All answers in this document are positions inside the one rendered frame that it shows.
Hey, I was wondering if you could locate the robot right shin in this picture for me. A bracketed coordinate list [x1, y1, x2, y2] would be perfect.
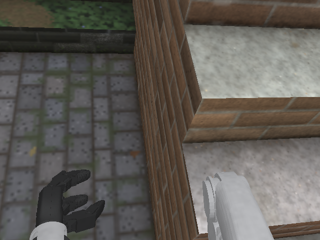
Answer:
[207, 172, 251, 240]

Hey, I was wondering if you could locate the right robot thigh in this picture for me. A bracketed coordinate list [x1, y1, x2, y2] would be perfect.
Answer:
[202, 171, 274, 240]

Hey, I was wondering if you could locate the left robot forearm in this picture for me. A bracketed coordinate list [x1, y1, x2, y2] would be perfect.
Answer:
[29, 221, 70, 240]

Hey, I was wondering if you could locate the left robot hand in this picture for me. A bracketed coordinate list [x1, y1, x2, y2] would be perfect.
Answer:
[35, 169, 105, 233]

